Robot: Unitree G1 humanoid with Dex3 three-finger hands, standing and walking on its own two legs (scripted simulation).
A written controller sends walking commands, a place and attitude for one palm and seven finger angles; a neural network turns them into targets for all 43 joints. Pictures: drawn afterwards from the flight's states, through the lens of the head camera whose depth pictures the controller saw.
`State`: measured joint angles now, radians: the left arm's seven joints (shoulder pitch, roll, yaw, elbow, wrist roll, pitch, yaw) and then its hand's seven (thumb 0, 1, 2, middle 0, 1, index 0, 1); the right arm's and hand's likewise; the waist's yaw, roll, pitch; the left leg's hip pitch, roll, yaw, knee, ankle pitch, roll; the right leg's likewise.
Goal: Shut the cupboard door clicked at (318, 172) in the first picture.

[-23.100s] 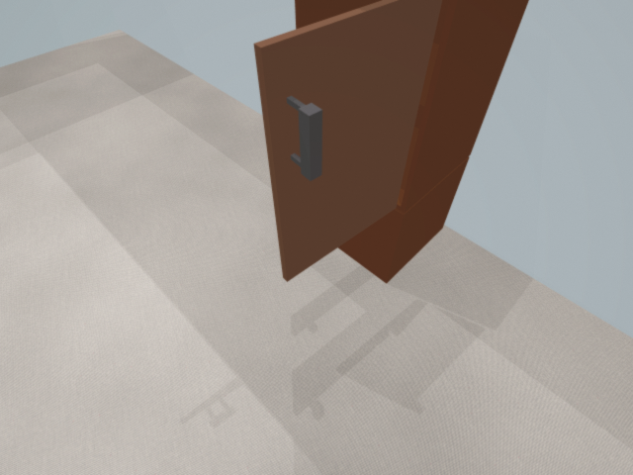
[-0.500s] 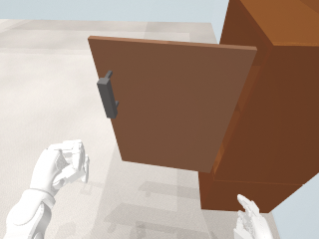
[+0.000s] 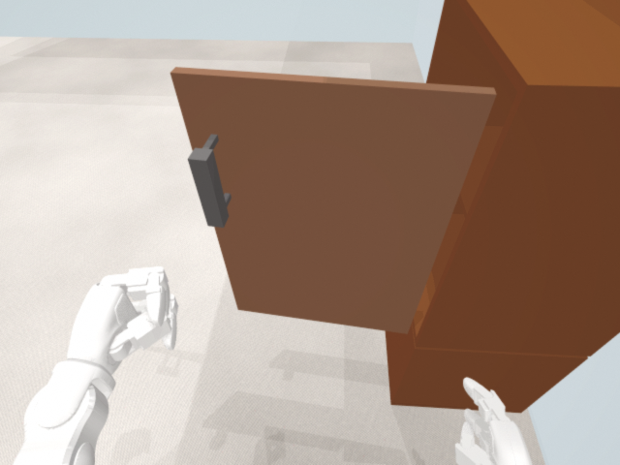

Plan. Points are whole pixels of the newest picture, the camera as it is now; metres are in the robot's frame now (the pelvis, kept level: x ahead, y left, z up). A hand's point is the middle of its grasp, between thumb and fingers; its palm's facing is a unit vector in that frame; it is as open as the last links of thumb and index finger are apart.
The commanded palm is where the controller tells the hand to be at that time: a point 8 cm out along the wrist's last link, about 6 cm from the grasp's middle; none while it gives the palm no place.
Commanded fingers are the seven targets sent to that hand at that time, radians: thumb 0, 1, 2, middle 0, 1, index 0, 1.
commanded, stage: bring the fist close to the handle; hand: left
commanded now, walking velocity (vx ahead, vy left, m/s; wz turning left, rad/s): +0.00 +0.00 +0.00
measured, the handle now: (215, 180) +0.49 +0.20 +0.11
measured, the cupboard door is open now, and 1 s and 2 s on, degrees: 84 84 74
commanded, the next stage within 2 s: push the door shut along its arc in 1.26 s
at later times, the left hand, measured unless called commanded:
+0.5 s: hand (195, 254) +0.34 +0.18 +0.11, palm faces -0.03 -1.00 -0.05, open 3.1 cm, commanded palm +0.32 +0.23 +0.11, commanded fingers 0.00 0.90 0.90 -1.30 -1.50 -1.30 -1.50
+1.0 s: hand (217, 215) +0.40 +0.17 +0.12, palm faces -0.04 -1.00 -0.04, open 3.1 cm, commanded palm +0.36 +0.22 +0.11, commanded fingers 0.00 0.90 0.90 -1.30 -1.50 -1.30 -1.50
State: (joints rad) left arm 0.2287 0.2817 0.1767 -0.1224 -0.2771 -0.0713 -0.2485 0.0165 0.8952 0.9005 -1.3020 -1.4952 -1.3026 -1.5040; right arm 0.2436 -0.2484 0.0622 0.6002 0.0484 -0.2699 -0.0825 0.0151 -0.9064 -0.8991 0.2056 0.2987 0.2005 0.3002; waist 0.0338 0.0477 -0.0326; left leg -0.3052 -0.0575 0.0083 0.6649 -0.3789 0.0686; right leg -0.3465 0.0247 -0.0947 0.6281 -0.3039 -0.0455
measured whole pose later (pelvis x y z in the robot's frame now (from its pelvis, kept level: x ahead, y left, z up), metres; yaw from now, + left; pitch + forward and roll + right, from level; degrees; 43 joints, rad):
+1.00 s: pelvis +0.01 -0.01 +0.00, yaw -2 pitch +5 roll +0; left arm -0.41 0.33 0.25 0.57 -0.23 -0.16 -0.24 0.02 0.90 0.90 -1.30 -1.50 -1.30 -1.50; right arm 0.28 -0.27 0.03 0.64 0.06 -0.13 -0.06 0.01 -0.91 -0.90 0.21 0.30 0.20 0.30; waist -0.03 0.03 -0.05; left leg -0.35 -0.04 0.04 0.61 -0.36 0.06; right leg -0.41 0.04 -0.06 0.61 -0.29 -0.06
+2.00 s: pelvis +0.00 +0.00 -0.01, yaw -2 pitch +10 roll -1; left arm -0.83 0.46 0.25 1.09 -0.20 -0.28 -0.40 0.02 0.90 0.90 -1.30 -1.50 -1.31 -1.50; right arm 0.37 -0.30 0.03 0.69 0.05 -0.07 -0.06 0.01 -0.91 -0.90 0.21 0.30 0.20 0.30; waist -0.11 0.02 -0.04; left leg -0.50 -0.06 0.04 0.69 -0.37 0.07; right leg -0.55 0.03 -0.07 0.67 -0.29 -0.05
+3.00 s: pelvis +0.02 +0.00 -0.02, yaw -3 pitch +20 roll -3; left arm -1.27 0.63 0.26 1.36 -0.10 -0.19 -0.52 0.00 0.88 0.91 -1.30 -1.50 -1.30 -1.50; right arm 0.43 -0.31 0.04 0.69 0.00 -0.01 -0.06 0.00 -0.91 -0.90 0.21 0.30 0.20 0.30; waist -0.24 0.03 -0.05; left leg -0.75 -0.02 0.04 0.85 -0.45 0.08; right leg -0.79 0.06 -0.07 0.76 -0.33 -0.05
